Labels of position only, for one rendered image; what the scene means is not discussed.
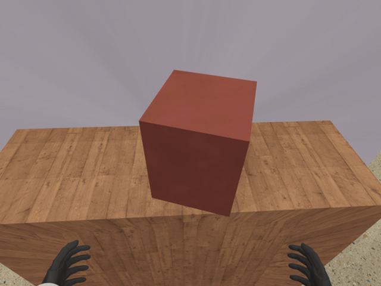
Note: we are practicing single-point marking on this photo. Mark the left robot hand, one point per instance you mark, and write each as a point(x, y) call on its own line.
point(60, 271)

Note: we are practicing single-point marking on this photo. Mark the carton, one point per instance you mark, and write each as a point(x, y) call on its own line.
point(195, 136)

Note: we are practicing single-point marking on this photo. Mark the pedestal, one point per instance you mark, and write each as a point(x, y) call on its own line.
point(301, 182)

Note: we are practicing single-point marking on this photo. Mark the right robot hand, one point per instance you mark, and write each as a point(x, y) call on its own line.
point(315, 271)

